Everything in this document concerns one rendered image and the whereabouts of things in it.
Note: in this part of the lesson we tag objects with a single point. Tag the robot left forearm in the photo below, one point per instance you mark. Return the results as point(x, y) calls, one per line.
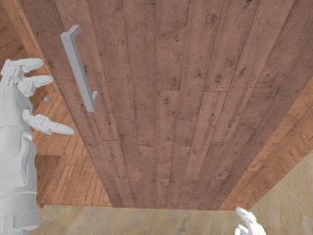
point(18, 181)

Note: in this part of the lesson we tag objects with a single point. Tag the wardrobe door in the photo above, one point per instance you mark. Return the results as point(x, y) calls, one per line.
point(297, 121)
point(189, 90)

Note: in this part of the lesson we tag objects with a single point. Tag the handle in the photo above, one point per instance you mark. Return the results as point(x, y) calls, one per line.
point(68, 39)

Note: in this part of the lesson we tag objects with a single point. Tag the left robot hand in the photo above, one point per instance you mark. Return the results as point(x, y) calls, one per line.
point(14, 98)

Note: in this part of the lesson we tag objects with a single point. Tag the right robot hand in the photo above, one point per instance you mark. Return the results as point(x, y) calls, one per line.
point(253, 228)

